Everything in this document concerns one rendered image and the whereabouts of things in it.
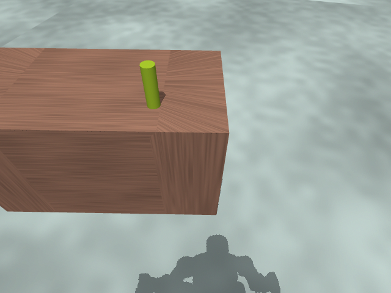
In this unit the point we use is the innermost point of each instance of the can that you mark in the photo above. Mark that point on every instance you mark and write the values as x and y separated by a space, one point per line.
149 79

